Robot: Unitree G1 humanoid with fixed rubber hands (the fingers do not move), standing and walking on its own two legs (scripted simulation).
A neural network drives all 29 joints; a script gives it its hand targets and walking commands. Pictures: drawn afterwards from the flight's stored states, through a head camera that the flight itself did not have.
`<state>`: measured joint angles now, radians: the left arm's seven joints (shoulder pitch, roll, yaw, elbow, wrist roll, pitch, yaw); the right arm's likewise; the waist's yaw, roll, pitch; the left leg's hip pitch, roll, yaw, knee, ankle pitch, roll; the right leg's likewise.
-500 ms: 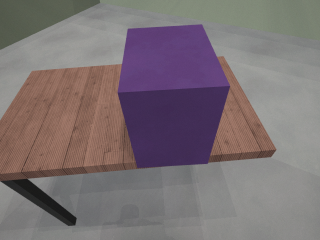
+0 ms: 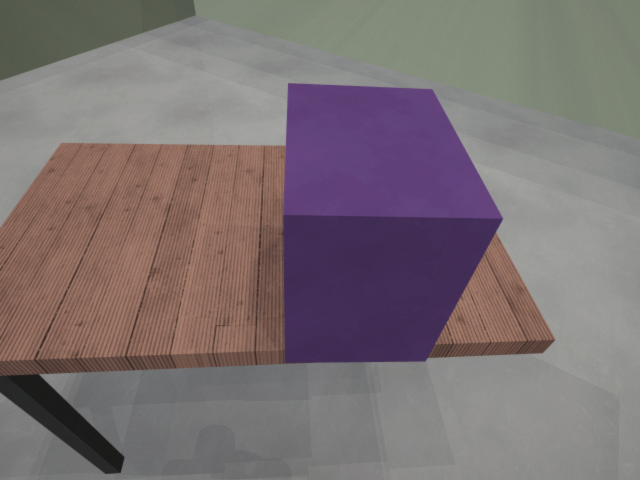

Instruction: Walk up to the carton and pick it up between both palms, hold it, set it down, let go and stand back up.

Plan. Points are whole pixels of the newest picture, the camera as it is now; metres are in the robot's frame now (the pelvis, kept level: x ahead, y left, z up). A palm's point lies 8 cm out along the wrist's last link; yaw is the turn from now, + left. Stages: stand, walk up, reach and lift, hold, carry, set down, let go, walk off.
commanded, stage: walk up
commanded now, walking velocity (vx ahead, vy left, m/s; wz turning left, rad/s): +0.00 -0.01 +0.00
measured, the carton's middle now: (358, 226) +0.47 -0.06 +0.08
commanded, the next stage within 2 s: stand in 0.86 s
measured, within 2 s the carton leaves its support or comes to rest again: neither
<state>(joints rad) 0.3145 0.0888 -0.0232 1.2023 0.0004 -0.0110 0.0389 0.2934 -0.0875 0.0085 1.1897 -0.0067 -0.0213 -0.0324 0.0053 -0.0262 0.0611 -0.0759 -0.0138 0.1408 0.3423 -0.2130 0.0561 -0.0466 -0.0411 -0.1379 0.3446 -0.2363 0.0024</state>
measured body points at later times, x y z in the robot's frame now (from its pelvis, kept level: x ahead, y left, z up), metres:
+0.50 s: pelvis +0.01 +0.04 +0.00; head +0.01 +0.05 +0.45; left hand -0.02 +0.23 -0.18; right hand -0.04 -0.15 -0.16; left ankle -0.01 +0.08 -0.75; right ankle -0.03 -0.11 -0.75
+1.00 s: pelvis +0.03 +0.04 -0.01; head +0.04 +0.05 +0.44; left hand -0.02 +0.24 -0.17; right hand -0.03 -0.14 -0.17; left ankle -0.01 +0.08 -0.75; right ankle -0.03 -0.11 -0.75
